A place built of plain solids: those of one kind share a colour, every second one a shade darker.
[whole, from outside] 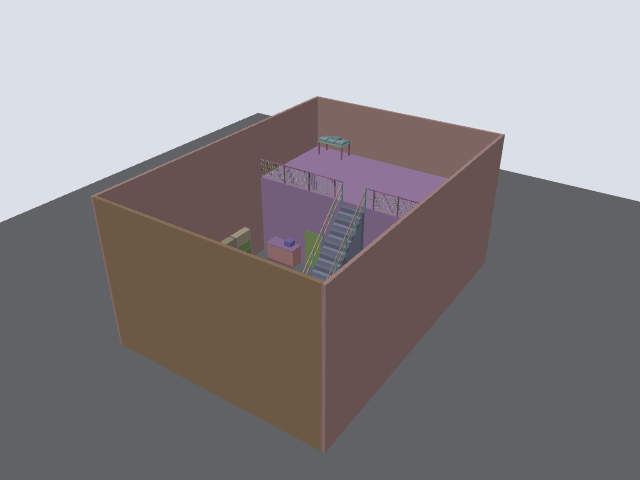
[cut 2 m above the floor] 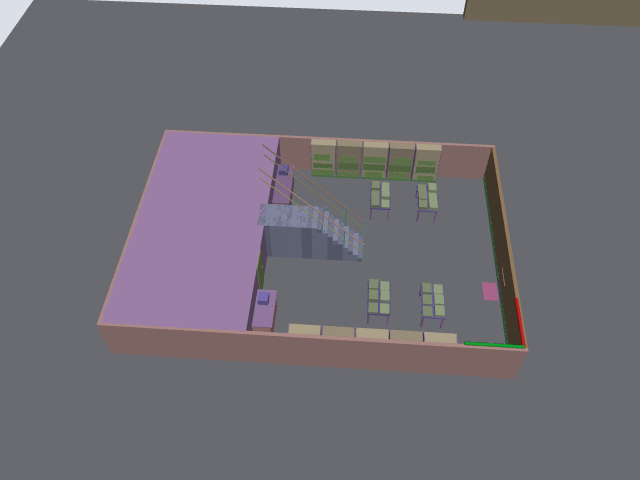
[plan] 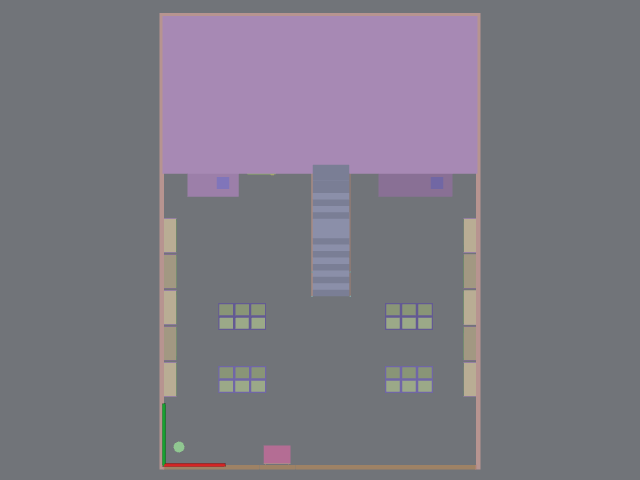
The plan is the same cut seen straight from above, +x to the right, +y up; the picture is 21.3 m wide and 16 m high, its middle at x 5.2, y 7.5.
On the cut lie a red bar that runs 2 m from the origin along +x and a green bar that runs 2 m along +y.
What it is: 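A book shop at street level behind a glazed front, one room two levels high, with a raised rear level reached by one straight flight, fitted out in the 1990s to 2020s; 10.4 x 14.9 m, 7.14 m high throughout; its front glazed onto the street; the raised level 4.30 m over the floor, over the rear 5.2 m, open to the hall behind a guard 1.0 m high along its edge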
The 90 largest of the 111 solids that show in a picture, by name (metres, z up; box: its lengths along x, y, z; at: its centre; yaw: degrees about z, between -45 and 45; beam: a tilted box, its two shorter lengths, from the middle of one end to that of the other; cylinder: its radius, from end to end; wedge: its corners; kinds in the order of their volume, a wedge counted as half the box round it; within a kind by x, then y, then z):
{
 "upper_1": {"box": [10.5, 5.26, 4.35], "at": [5.2, 12.34, 2.12]},
 "wall_1": {"box": [0.15, 15.22, 7.19], "at": [-0.07, 7.46, 3.54]},
 "wall_2": {"box": [10.7, 0.15, 7.19], "at": [5.2, 14.99, 3.54]},
 "wall_3": {"box": [0.15, 15.22, 7.19], "at": [10.47, 7.46, 3.54]},
 "stair_step_1": {"box": [1.22, 0.43, 0.27], "at": [5.57, 5.84, 0.08]},
 "stair_step_2": {"box": [1.22, 0.43, 0.48], "at": [5.57, 6.05, 0.19]},
 "stair_step_3": {"box": [1.22, 0.43, 0.69], "at": [5.57, 6.27, 0.3]},
 "stair_step_4": {"box": [1.22, 0.43, 0.91], "at": [5.57, 6.49, 0.41]},
 "stair_step_5": {"box": [1.22, 0.43, 1.12], "at": [5.57, 6.7, 0.51]},
 "stair_step_6": {"box": [1.22, 0.43, 1.34], "at": [5.57, 6.92, 0.62]},
 "stair_step_7": {"box": [1.22, 0.43, 1.55], "at": [5.57, 7.13, 0.73]},
 "stair_step_8": {"box": [1.22, 0.43, 1.77], "at": [5.57, 7.34, 0.83]},
 "stair_step_9": {"box": [1.22, 0.43, 1.99], "at": [5.57, 7.56, 0.94]},
 "stair_step_10": {"box": [1.22, 0.43, 2.2], "at": [5.57, 7.78, 1.05]},
 "stair_step_11": {"box": [1.22, 0.43, 2.42], "at": [5.57, 7.99, 1.16]},
 "stair_step_12": {"box": [1.22, 0.43, 2.63], "at": [5.57, 8.21, 1.26]},
 "stair_step_13": {"box": [1.22, 0.43, 2.85], "at": [5.57, 8.42, 1.37]},
 "stair_step_14": {"box": [1.22, 0.43, 3.06], "at": [5.57, 8.63, 1.48]},
 "stair_step_15": {"box": [1.22, 0.43, 3.27], "at": [5.57, 8.85, 1.59]},
 "stair_step_16": {"box": [1.22, 0.43, 3.49], "at": [5.57, 9.06, 1.7]},
 "stair_step_17": {"box": [1.22, 0.43, 3.71], "at": [5.57, 9.28, 1.8]},
 "stair_step_18": {"box": [1.22, 0.43, 3.92], "at": [5.57, 9.49, 1.91]},
 "stair_step_19": {"box": [1.22, 0.52, 4.13], "at": [5.57, 9.75, 2.02]},
 "street_hedge_1": {"box": [0.6, 15.85, 2.25], "at": [24.8, -8.07, 1.07]},
 "window_wall_1": {"box": [3.17, 0.15, 7.19], "at": [1.58, -0.07, 3.54]},
 "window_wall_2": {"box": [1.2, 0.15, 7.19], "at": [3.77, -0.07, 3.54]},
 "window_wall_3": {"box": [6.03, 0.15, 7.19], "at": [7.38, -0.07, 3.54]},
 "shelves_body_1": {"box": [0.4, 1.16, 2.1], "at": [0.2, 2.85, 1.0]},
 "shelves_body_2": {"box": [0.4, 1.16, 2.1], "at": [0.2, 4.05, 1.0]},
 "shelves_body_3": {"box": [0.4, 1.16, 2.1], "at": [0.2, 5.25, 1.0]},
 "shelves_body_4": {"box": [0.4, 1.16, 2.1], "at": [0.2, 6.45, 1.0]},
 "shelves_body_5": {"box": [0.4, 1.16, 2.1], "at": [0.2, 7.65, 1.0]},
 "shelves_body_6": {"box": [0.4, 1.16, 2.1], "at": [10.2, 2.85, 1.0]},
 "shelves_body_7": {"box": [0.4, 1.16, 2.1], "at": [10.2, 4.05, 1.0]},
 "shelves_body_8": {"box": [0.4, 1.16, 2.1], "at": [10.2, 5.25, 1.0]},
 "shelves_body_9": {"box": [0.4, 1.16, 2.1], "at": [10.2, 6.45, 1.0]},
 "shelves_body_10": {"box": [0.4, 1.16, 2.1], "at": [10.2, 7.65, 1.0]},
 "counter_1": {"box": [1.67, 0.7, 1.05], "at": [1.64, 9.35, 0.47]},
 "counter_2": {"box": [2.43, 0.7, 1.05], "at": [8.38, 9.35, 0.47]},
 "shelves_goods_1": {"box": [0.41, 1.0, 0.39], "at": [0.2, 7.65, 1.28]},
 "shelves_goods_2": {"box": [0.41, 0.78, 0.27], "at": [10.2, 2.81, 0.27]},
 "shelves_goods_3": {"box": [0.41, 0.87, 0.36], "at": [10.2, 2.85, 0.79]},
 "shelves_goods_4": {"box": [0.41, 0.8, 0.26], "at": [10.2, 2.85, 1.22]},
 "shelves_goods_5": {"box": [0.41, 0.83, 0.36], "at": [10.2, 3.97, 1.27]},
 "shelves_goods_6": {"box": [0.41, 1.06, 0.37], "at": [10.2, 4.05, 0.79]},
 "shelves_goods_7": {"box": [0.41, 0.79, 0.38], "at": [10.2, 4.08, 0.32]},
 "shelves_goods_8": {"box": [0.41, 0.84, 0.37], "at": [10.2, 5.25, 0.31]},
 "shelves_goods_9": {"box": [0.41, 1.03, 0.36], "at": [10.2, 5.26, 0.79]},
 "shelves_goods_10": {"box": [0.41, 1.04, 0.34], "at": [10.2, 5.26, 1.26]},
 "shelves_goods_11": {"box": [0.41, 1.03, 0.27], "at": [10.2, 6.44, 0.26]},
 "shelves_goods_12": {"box": [0.41, 0.95, 0.36], "at": [10.2, 6.48, 0.79]},
 "shelves_goods_13": {"box": [0.41, 0.74, 0.28], "at": [10.2, 6.53, 1.23]},
 "shelves_goods_14": {"box": [0.41, 1.05, 0.35], "at": [10.2, 7.65, 0.31]},
 "shelves_goods_15": {"box": [0.41, 0.93, 0.26], "at": [10.2, 7.66, 0.74]},
 "shelves_goods_16": {"box": [0.41, 0.76, 0.36], "at": [10.2, 7.71, 1.27]},
 "stair_guard_rail_1": {"wedge": [[4.91, 5.62, 1.11], [4.91, 5.62, 1.17], [4.91, 9.71, 5.2], [4.91, 9.71, 5.26], [4.96, 5.62, 1.11], [4.96, 5.62, 1.17], [4.96, 9.71, 5.2], [4.96, 9.71, 5.26]]},
 "stair_guard_rail_2": {"wedge": [[6.18, 5.62, 1.11], [6.18, 5.62, 1.17], [6.18, 9.71, 5.2], [6.18, 9.71, 5.26], [6.23, 5.62, 1.11], [6.23, 5.62, 1.17], [6.23, 9.71, 5.2], [6.23, 9.71, 5.26]]},
 "stair_guard_low_1": {"wedge": [[4.92, 5.62, 0.65], [4.92, 5.62, 0.69], [4.92, 9.71, 4.73], [4.92, 9.71, 4.78], [4.95, 5.62, 0.65], [4.95, 5.62, 0.69], [4.95, 9.71, 4.73], [4.95, 9.71, 4.78]]},
 "stair_guard_low_2": {"wedge": [[6.19, 5.62, 0.65], [6.19, 5.62, 0.69], [6.19, 9.71, 4.73], [6.19, 9.71, 4.78], [6.22, 5.62, 0.65], [6.22, 5.62, 0.69], [6.22, 9.71, 4.73], [6.22, 9.71, 4.78]]},
 "shelves_shelf_1": {"box": [0.41, 1.1, 0.18], "at": [10.19, 2.85, 0.04]},
 "shelves_shelf_2": {"box": [0.41, 1.1, 0.18], "at": [10.19, 4.05, 0.04]},
 "shelves_shelf_3": {"box": [0.41, 1.1, 0.18], "at": [10.19, 5.25, 0.04]},
 "shelves_shelf_4": {"box": [0.41, 1.1, 0.18], "at": [10.19, 6.45, 0.04]},
 "shelves_shelf_5": {"box": [0.41, 1.1, 0.18], "at": [10.19, 7.65, 0.04]},
 "books_1": {"box": [0.45, 0.37, 0.18], "at": [2.6, 4.72, 0.87]},
 "books_2": {"box": [0.45, 0.37, 0.2], "at": [2.6, 5.17, 0.88]},
 "books_3": {"box": [0.45, 0.37, 0.21], "at": [7.63, 2.62, 0.88]},
 "books_4": {"box": [0.45, 0.37, 0.21], "at": [7.63, 3.08, 0.88]},
 "books_5": {"box": [0.45, 0.37, 0.19], "at": [7.63, 5.17, 0.87]},
 "books_6": {"box": [0.45, 0.37, 0.19], "at": [8.16, 3.08, 0.87]},
 "books_7": {"box": [0.45, 0.37, 0.2], "at": [8.16, 4.72, 0.88]},
 "books_8": {"box": [0.45, 0.37, 0.22], "at": [8.7, 2.62, 0.89]},
 "books_9": {"box": [0.45, 0.37, 0.18], "at": [8.7, 5.17, 0.87]},
 "top_1": {"box": [1.6, 0.9, 0.05], "at": [2.6, 2.85, 0.76]},
 "top_2": {"box": [1.6, 0.9, 0.05], "at": [2.6, 4.95, 0.76]},
 "top_3": {"box": [1.6, 0.9, 0.05], "at": [8.16, 2.85, 0.76]},
 "top_4": {"box": [1.6, 0.9, 0.05], "at": [8.16, 4.95, 0.76]},
 "stallriser_1": {"box": [3.17, 0.05, 0.35], "at": [1.58, -0.02, 0.12]},
 "stallriser_2": {"box": [6.03, 0.05, 0.35], "at": [7.38, -0.02, 0.12]},
 "counter_top_1": {"box": [1.71, 0.78, 0.04], "at": [1.64, 9.33, 1.02]},
 "counter_top_2": {"box": [2.47, 0.78, 0.04], "at": [8.38, 9.33, 1.02]},
 "front_corner_1": {"box": [0.04, 0.17, 7.04], "at": [0.0, -0.07, 3.47]},
 "front_corner_2": {"box": [0.04, 0.17, 7.04], "at": [10.4, -0.07, 3.47]},
 "till_1": {"box": [0.42, 0.4, 0.28], "at": [1.97, 9.4, 1.18]},
 "till_2": {"box": [0.42, 0.4, 0.28], "at": [9.1, 9.4, 1.18]},
 "upper_top_1": {"box": [1.6, 0.9, 0.05], "at": [1.5, 14.31, 5.05]},
 "service_door_1": {"box": [0.95, 0.03, 2.1], "at": [3.25, 9.7, 1.0]},
 "plant_pot_1": {"cylinder": 0.18, "from": [0.5, 0.6, 0.0], "to": [0.5, 0.6, 0.38]},
 "door_mat_1": {"box": [0.9, 0.6, 0.07], "at": [3.77, 0.35, -0.02]},
 "upper_books_1": {"box": [0.45, 0.37, 0.17], "at": [2.03, 14.09, 5.17]}
}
